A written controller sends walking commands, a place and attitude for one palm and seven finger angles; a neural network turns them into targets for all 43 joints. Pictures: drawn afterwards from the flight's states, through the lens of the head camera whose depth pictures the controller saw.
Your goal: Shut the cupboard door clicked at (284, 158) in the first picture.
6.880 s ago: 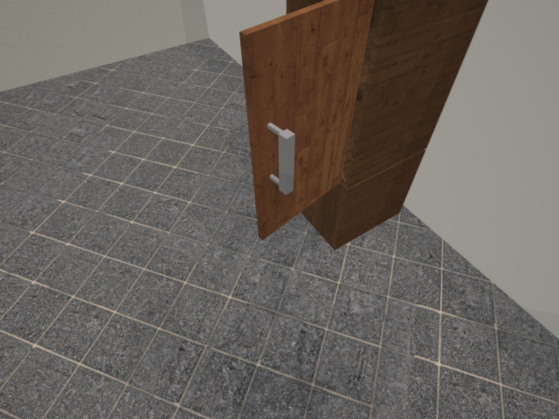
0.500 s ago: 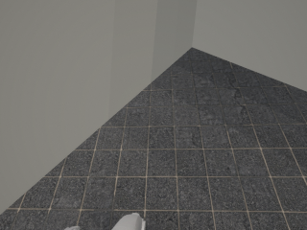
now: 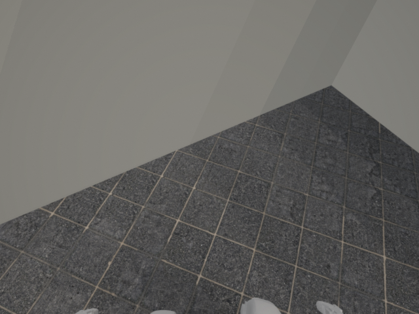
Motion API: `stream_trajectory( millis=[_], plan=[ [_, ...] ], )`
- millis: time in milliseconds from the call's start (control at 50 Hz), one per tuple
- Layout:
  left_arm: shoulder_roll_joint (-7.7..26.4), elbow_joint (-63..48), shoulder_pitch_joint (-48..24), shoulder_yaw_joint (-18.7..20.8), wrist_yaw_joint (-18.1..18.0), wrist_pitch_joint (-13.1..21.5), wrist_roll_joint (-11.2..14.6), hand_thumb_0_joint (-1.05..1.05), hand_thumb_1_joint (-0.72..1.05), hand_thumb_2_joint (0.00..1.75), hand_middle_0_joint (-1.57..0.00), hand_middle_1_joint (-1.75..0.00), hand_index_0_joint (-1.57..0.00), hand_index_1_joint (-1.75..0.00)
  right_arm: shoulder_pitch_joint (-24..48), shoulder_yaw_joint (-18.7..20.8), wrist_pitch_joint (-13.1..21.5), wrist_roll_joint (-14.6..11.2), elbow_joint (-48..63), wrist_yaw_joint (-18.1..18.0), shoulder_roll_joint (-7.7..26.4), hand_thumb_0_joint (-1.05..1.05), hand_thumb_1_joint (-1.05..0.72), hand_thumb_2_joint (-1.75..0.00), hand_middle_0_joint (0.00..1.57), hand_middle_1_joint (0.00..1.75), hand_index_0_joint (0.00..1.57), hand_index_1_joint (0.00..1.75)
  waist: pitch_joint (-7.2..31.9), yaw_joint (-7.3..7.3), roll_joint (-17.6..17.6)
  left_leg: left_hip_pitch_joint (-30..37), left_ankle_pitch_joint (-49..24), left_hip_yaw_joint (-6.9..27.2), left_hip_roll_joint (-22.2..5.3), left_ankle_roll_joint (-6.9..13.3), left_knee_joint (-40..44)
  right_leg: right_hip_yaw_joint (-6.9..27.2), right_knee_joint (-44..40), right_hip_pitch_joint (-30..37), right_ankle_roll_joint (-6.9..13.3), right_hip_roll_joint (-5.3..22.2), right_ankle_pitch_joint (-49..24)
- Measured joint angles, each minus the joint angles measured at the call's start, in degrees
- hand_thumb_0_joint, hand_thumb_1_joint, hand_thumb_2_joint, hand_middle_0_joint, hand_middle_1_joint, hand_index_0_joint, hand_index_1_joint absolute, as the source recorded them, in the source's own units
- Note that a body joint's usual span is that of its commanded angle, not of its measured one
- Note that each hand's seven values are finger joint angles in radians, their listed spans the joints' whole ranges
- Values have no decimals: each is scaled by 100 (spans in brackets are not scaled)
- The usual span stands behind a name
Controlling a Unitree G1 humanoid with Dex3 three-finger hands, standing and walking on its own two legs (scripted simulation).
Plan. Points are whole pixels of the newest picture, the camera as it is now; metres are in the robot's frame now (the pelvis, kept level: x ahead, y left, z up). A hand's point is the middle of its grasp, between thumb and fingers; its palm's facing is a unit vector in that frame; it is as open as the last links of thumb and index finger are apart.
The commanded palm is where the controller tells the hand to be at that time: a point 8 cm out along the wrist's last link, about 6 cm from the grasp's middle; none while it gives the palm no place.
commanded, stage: walk to a spot facing it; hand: left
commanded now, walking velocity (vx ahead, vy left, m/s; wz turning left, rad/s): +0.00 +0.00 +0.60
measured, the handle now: out of the picture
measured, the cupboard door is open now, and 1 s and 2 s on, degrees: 100 100 100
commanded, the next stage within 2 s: none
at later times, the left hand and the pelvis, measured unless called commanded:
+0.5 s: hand out of the picture +0.00 +0.15 -0.16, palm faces +0.30 -0.93 -0.24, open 7.4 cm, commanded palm none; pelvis +0.00 -0.05 +0.01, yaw +19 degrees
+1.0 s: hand out of the picture -0.01 +0.17 -0.15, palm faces +0.54 -0.79 -0.30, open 7.4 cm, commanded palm none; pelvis +0.01 -0.08 -0.01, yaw +35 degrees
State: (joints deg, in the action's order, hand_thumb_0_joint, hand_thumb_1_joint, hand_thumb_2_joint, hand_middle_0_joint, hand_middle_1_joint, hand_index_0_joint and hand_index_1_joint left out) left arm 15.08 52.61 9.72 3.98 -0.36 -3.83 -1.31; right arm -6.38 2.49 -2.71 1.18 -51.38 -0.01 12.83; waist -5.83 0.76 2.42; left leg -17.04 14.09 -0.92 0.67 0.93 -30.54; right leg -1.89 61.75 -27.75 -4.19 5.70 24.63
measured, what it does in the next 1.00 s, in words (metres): steps on the spot, turning left: right foot, then left foot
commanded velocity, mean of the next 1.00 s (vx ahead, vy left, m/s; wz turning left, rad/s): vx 0.00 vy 0.00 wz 0.60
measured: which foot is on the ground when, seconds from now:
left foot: down 0.00-0.18, up 0.20-0.56, down 0.58-1.00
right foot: up 0.00-0.16, down 0.18-0.58, up 0.60-0.98, down 1.00-1.00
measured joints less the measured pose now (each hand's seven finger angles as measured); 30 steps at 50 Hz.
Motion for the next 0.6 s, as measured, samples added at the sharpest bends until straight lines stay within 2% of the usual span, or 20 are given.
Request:
stream_trajectory(
  millis=[100, 180, 240, 280, 320, 400, 500, 560, 580, 600],
  plan=[
    [-17, -168, -179, -20, -1, 46, 20, 1, 91, 90, -20, -30, -20, -30, -211, 38, -31, 25, -55, 22, 39, 0, -90, -90, 21, 30, 20, 30, 59, -123, -203, -59, -146, 317, -8, -117, 128, 157, -1057, 305, 5, -129, -9],
    [-46, -322, -217, -68, -4, 188, 36, 1, 91, 90, -20, -30, -20, -30, -386, 112, -108, -11, -78, 37, 94, 0, -90, -90, 21, 30, 20, 30, 126, -209, -324, -356, -33, 614, 56, -292, -239, 73, -2722, 1040, 97, -280, -502],
    [-228, -328, -207, -150, -57, 291, -12, 1, 90, 90, -20, -30, -20, -30, -355, 217, -205, -35, -164, 46, 224, 0, -90, -90, 20, 30, 20, 30, -7, -251, -485, -885, 1176, 541, 129, -299, -1799, -156, -2657, 1108, 388, -241, -549],
    [-334, -324, -121, -198, -81, 285, -9, 1, 90, 90, -20, -30, -20, -30, -349, 251, -244, -27, -201, 70, 277, 1, -90, -90, 20, 30, 20, 30, -45, -274, -470, -1168, 1278, 297, 114, -345, -2830, -292, -2815, 1269, 457, -134, -602],
    [-396, -294, -28, -232, -88, 272, -2, 1, 90, 90, -20, -30, -20, -30, -326, 251, -268, -26, -217, 103, 282, 1, -90, -90, 20, 30, 20, 30, -61, -298, -393, -1268, 1163, 87, 26, -423, -3277, -416, -3022, 1423, 472, -40, -688],
    [-453, -230, 115, -270, -76, 276, -9, 1, 90, 90, -21, -30, -20, -30, -260, 218, -290, -46, -204, 153, 225, 1, -90, -90, 20, 30, 20, 30, -81, -294, -217, -1075, 998, -150, -141, -521, -2828, -714, -3278, 1611, 465, 99, -775],
    [-395, -161, 235, -226, -58, 296, -39, 1, 90, 90, -21, -30, -20, -30, -74, 154, -255, -63, -173, 170, 150, 1, -90, -90, 20, 30, 20, 30, -134, -141, -49, -539, 1079, -361, -196, -480, -1593, -1090, -3090, 1603, 410, 240, -630],
    [-278, -99, 333, -157, -34, 274, -19, 1, 90, 90, -21, -30, -20, -30, 17, 111, -163, -62, -76, 173, 130, 1, -90, -90, 20, 30, 20, 30, -104, -74, 38, -70, 561, -481, -145, -383, -576, -1295, -2656, 1460, 308, 371, -383],
    [-236, -84, 382, -130, -21, 245, 4, 1, 90, 90, -21, -30, -20, -30, 22, 105, -102, -51, -24, 174, 147, 1, -90, -90, 20, 30, 20, 30, -48, -78, 30, 25, 149, -432, -136, -235, -293, -1326, -2348, 1314, 257, 416, -257],
    [-165, -36, 355, -100, -21, 181, 23, 1, 90, 90, -21, -30, -20, -30, 52, 111, -44, -40, 2, 154, 114, 0, -90, -90, 20, 30, 20, 30, -50, -81, 106, -72, 127, -394, -63, -78, -415, -1133, -1854, 1099, 163, 443, 143]
  ],
)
